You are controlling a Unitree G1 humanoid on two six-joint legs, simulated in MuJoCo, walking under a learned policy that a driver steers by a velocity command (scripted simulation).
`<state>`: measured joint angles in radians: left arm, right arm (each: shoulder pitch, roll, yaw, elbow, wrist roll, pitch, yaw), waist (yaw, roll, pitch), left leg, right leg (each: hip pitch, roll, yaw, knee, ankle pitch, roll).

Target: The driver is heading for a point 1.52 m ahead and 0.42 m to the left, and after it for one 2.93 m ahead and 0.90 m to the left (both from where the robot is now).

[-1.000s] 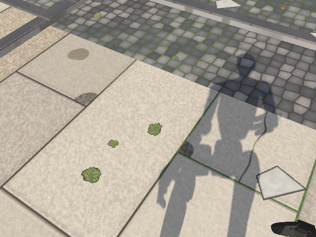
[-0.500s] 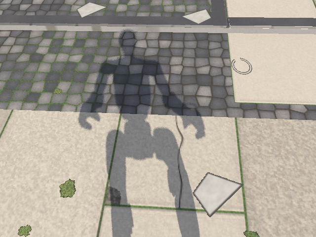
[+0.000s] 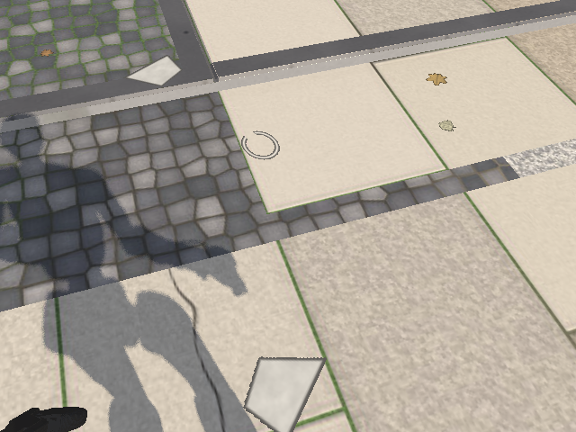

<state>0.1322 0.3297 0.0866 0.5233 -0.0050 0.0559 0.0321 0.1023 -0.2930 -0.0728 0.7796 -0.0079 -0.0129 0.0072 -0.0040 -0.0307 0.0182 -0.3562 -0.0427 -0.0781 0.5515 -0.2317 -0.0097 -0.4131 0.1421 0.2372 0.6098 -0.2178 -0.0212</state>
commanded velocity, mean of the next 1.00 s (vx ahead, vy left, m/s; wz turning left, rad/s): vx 0.00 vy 0.00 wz -0.11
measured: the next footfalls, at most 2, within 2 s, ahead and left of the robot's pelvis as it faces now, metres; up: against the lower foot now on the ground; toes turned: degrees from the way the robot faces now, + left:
right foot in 0.32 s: +0.01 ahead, -0.13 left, +0.00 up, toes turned +0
